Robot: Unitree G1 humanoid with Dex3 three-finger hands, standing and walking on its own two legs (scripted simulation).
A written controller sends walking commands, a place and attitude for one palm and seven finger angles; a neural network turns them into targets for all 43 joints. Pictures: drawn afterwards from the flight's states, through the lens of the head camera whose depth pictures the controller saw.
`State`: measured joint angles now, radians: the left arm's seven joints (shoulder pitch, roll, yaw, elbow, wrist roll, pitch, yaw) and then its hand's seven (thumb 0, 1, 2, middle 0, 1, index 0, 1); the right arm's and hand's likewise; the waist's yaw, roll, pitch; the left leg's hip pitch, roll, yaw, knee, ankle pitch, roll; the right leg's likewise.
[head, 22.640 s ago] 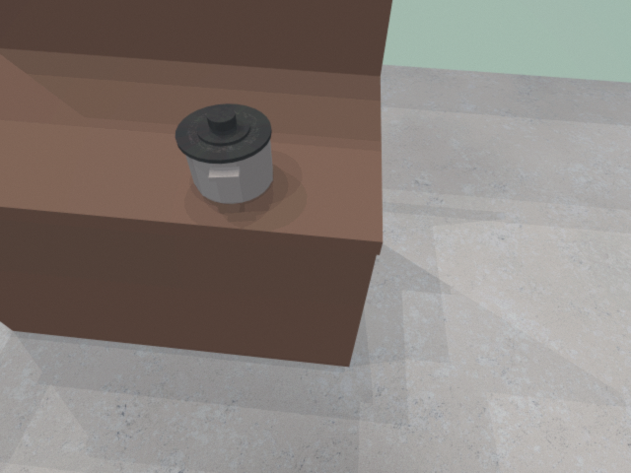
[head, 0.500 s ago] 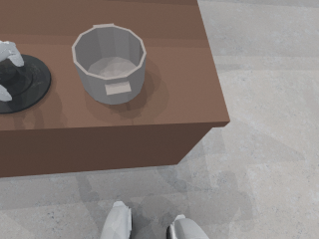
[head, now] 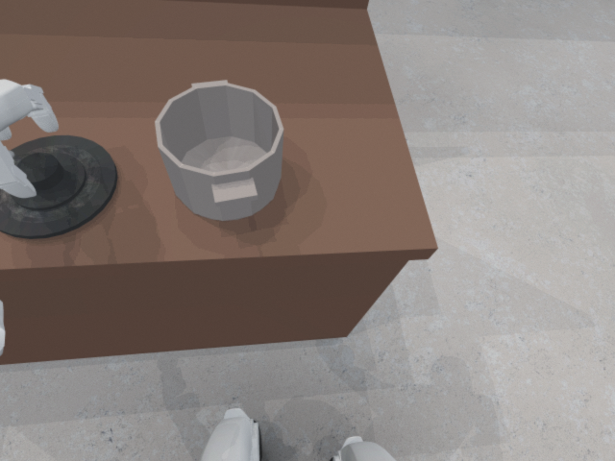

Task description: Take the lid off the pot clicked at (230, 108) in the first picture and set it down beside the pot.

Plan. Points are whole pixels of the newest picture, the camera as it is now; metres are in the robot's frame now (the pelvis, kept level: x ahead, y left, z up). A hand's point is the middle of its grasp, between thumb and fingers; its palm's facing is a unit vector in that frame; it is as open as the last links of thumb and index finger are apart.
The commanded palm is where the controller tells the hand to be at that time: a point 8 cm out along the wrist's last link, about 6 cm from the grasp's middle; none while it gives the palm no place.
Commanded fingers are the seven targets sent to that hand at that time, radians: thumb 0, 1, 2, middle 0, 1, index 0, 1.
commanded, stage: raise the empty hand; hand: left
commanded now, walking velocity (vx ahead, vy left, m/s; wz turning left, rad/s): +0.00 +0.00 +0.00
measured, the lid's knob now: (40, 171) +0.50 +0.34 +0.01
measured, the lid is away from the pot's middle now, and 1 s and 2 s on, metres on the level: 0.25 0.25 0.25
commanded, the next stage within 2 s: draw the hand back to the body in 0.82 s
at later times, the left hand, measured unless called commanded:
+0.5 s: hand out of the picture +0.47 +0.33 +0.14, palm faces -0.39 -0.12 -0.91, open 11.0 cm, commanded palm +0.50 +0.32 +0.20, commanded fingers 0.00 0.02 0.57 -0.32 -0.91 -0.32 -0.91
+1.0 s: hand out of the picture +0.46 +0.33 +0.16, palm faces -0.40 -0.12 -0.91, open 11.0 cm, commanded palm +0.48 +0.32 +0.22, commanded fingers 0.00 0.02 0.57 -0.32 -0.91 -0.32 -0.91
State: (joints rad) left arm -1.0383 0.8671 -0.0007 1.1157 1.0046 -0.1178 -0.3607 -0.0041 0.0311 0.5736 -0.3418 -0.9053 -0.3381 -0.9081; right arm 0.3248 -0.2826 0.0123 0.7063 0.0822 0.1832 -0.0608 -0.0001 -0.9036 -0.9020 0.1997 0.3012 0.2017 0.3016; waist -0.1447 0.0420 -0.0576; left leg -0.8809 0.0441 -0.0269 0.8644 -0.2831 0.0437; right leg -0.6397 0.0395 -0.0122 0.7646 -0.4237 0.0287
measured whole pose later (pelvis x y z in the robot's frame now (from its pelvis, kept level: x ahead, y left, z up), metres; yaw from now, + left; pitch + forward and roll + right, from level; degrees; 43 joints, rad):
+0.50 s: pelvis +0.00 -0.01 +0.01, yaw +1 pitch +13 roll -4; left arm -1.07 0.87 -0.03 1.11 0.98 -0.10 -0.40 0.00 0.03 0.57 -0.34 -0.91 -0.34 -0.91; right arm 0.31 -0.30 0.00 0.70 0.10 0.19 -0.06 0.00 -0.90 -0.90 0.20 0.30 0.20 0.30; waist -0.13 0.05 -0.05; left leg -0.75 0.04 -0.02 0.76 -0.25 0.03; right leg -0.52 0.03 -0.01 0.68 -0.39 0.03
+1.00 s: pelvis +0.01 -0.01 +0.02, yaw +1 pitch +12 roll -4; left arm -1.06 0.89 -0.03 1.05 0.96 -0.10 -0.47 0.00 0.03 0.57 -0.34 -0.91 -0.34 -0.91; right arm 0.30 -0.31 -0.01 0.71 0.10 0.20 -0.05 0.00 -0.90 -0.90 0.20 0.30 0.20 0.30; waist -0.11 0.04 -0.03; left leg -0.69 0.04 -0.02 0.72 -0.24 0.03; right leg -0.45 0.03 0.00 0.62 -0.38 0.02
